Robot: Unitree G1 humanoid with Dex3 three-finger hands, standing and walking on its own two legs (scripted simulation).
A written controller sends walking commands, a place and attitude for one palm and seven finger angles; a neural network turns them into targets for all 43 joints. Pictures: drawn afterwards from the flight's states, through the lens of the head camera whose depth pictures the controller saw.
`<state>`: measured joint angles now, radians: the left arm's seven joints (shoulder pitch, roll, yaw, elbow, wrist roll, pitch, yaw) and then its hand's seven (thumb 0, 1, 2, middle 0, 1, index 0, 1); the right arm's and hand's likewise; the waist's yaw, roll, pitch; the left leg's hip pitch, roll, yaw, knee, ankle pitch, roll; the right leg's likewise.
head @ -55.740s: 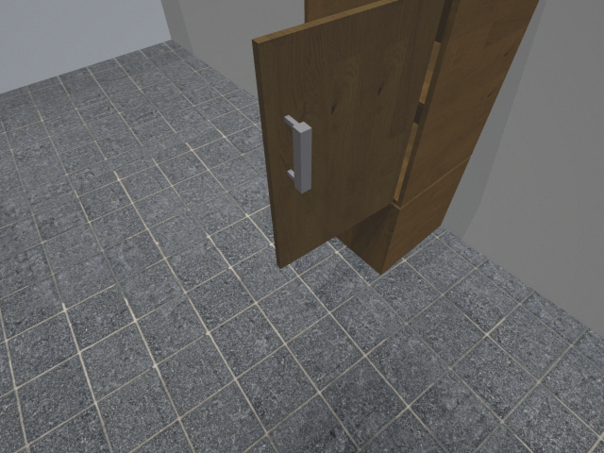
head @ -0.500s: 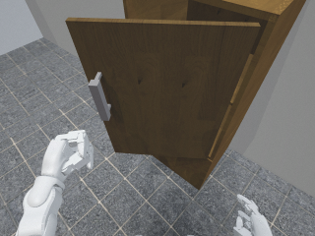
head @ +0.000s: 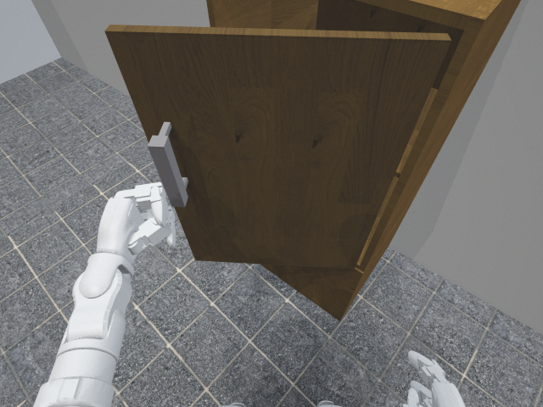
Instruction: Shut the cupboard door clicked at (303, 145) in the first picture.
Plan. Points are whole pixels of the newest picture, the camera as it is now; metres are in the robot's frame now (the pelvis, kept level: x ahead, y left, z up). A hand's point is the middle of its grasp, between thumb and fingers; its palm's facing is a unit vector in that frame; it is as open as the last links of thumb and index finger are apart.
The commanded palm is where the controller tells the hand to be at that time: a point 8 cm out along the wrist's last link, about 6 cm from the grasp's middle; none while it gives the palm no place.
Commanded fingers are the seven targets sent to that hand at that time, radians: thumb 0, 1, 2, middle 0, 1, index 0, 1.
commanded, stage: bring the fist close to the handle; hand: left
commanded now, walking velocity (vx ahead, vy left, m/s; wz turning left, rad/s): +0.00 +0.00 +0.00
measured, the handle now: (173, 165) +0.47 +0.19 +0.08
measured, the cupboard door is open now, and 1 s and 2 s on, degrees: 34 31 15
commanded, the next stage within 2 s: push the door shut along its arc in 0.52 s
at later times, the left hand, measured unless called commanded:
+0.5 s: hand (177, 213) +0.37 +0.16 +0.08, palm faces -0.01 -1.00 -0.02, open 3.1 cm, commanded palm +0.35 +0.21 +0.08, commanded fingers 0.00 0.90 0.90 -1.30 -1.50 -1.30 -1.50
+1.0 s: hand (186, 190) +0.41 +0.16 +0.08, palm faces -0.10 -1.00 -0.02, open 3.2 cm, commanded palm +0.40 +0.20 +0.08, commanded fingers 0.00 0.90 0.90 -1.30 -1.50 -1.30 -1.50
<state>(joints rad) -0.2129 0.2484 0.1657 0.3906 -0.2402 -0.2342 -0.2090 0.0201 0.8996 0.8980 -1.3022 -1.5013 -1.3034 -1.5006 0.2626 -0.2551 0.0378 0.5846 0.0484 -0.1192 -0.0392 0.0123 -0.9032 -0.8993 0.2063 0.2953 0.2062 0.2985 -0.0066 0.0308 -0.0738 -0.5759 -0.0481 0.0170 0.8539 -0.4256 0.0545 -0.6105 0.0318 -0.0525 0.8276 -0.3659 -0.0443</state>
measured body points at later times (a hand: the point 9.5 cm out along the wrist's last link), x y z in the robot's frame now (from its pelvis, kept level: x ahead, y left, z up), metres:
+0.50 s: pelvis +0.00 +0.00 +0.00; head +0.04 -0.01 +0.45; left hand +0.36 +0.22 +0.08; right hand +0.11 -0.25 -0.11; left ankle +0.00 +0.08 -0.70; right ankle +0.03 -0.09 -0.70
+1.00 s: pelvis -0.01 -0.01 -0.01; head +0.06 -0.01 +0.44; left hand +0.41 +0.21 +0.09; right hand +0.10 -0.26 -0.12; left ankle +0.00 +0.08 -0.70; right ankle +0.03 -0.09 -0.70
